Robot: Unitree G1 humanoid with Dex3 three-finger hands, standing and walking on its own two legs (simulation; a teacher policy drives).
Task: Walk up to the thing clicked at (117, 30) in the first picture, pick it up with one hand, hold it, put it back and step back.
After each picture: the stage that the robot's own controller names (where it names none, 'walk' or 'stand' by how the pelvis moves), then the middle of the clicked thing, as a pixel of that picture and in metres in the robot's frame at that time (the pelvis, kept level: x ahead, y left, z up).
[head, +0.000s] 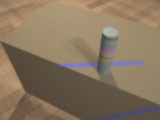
stand; (106, 53) +0.56 -0.07 -0.03
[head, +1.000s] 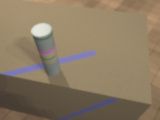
walk; (48, 53) +0.47 +0.20 +0.00
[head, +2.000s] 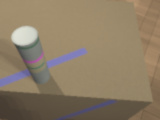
walk; (34, 60) +0.39 +0.20 +0.02
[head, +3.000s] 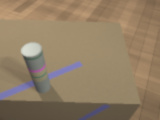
stand; (38, 70) +0.42 +0.22 -0.03
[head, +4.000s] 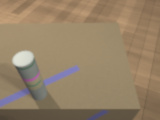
stand; (32, 78) +0.38 +0.24 -0.03
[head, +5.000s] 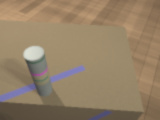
stand; (40, 74) +0.41 +0.21 -0.03
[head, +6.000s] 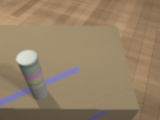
stand; (34, 78) +0.40 +0.22 -0.03
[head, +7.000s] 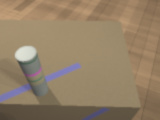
rise first; (34, 74) +0.40 +0.23 -0.03
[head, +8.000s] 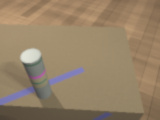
rise first; (38, 76) +0.40 +0.23 -0.02
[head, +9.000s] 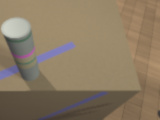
go down; (24, 55) +0.41 +0.20 +0.03
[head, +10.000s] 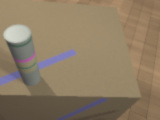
go down; (26, 60) +0.41 +0.21 +0.03
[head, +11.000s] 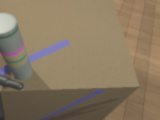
close in; (14, 53) +0.41 +0.22 +0.06
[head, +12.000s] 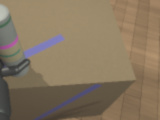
close; (8, 47) +0.43 +0.22 +0.07
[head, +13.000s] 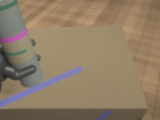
lift; (18, 46) +0.33 +0.20 +0.24
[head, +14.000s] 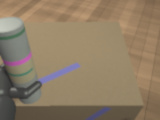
hold; (20, 66) +0.31 +0.20 +0.17
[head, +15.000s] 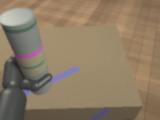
hold; (31, 58) +0.32 +0.16 +0.19
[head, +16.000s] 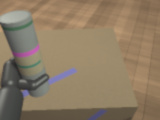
hold; (29, 59) +0.33 +0.17 +0.19
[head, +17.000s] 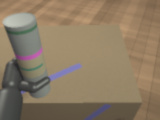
crouch; (31, 61) +0.32 +0.17 +0.18
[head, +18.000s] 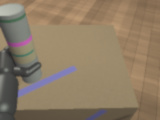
crouch; (22, 48) +0.39 +0.20 +0.16
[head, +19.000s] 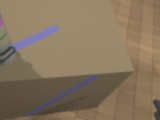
lower; out of the picture +0.46 +0.24 +0.09
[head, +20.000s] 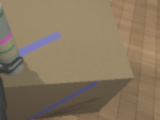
lower; (2, 43) +0.43 +0.23 +0.07
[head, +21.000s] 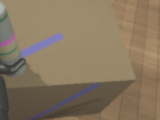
lower; (5, 45) +0.43 +0.22 +0.07
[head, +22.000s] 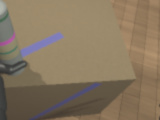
lower; (5, 44) +0.43 +0.22 +0.08
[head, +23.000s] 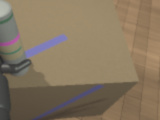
open; (9, 44) +0.43 +0.22 +0.07
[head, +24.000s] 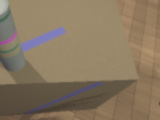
rise; (5, 41) +0.42 +0.22 +0.07
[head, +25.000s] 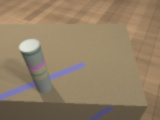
sink last; (38, 69) +0.42 +0.23 +0.03
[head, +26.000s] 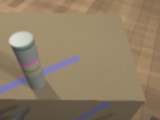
stand; (30, 64) +0.41 +0.22 +0.04
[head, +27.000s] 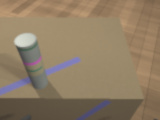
stand; (33, 64) +0.43 +0.22 +0.03
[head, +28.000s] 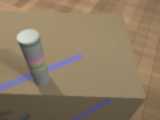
stand; (36, 61) +0.43 +0.22 +0.03
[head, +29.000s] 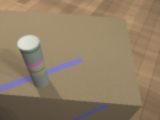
walk; (36, 65) +0.41 +0.24 -0.01
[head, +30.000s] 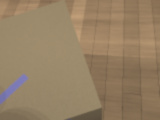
walk; out of the picture +0.22 +0.41 -0.02
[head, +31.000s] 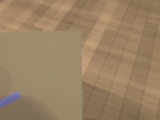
stand; out of the picture +0.18 +0.47 -0.02
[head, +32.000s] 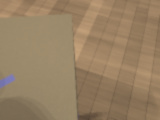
walk; out of the picture +0.23 +0.50 -0.02
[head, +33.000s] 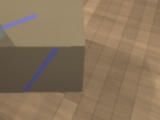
walk; out of the picture +0.63 +0.47 +0.00
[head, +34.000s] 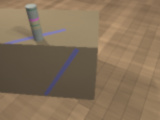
stand; (35, 23) +0.91 +0.43 -0.02
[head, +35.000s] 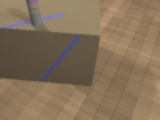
stand; (33, 7) +0.93 +0.37 -0.03
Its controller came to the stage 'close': yes
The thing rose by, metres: 0.22
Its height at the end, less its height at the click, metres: +0.00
